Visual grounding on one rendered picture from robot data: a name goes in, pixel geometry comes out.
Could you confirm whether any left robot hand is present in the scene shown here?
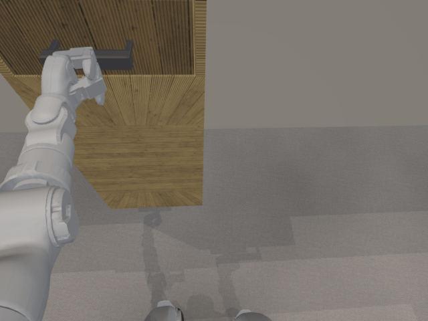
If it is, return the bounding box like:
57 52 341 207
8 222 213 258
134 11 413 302
41 47 107 111

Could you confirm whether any cabinet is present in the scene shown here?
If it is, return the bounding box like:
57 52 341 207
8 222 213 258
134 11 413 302
0 0 207 209

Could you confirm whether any robot left thigh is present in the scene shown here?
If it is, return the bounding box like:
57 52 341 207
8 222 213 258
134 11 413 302
144 306 182 321

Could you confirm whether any handle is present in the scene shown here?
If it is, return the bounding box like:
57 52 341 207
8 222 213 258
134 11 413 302
39 39 134 70

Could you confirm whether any left robot forearm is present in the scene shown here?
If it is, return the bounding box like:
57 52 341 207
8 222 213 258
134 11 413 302
0 93 77 194

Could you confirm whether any drawer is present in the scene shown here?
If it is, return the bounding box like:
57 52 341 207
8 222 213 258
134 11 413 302
0 0 194 75

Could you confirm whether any robot left shin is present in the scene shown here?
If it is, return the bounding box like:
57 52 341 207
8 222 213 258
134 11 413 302
157 300 175 308

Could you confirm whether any robot left upper arm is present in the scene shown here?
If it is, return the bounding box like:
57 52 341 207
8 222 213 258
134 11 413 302
0 185 79 321

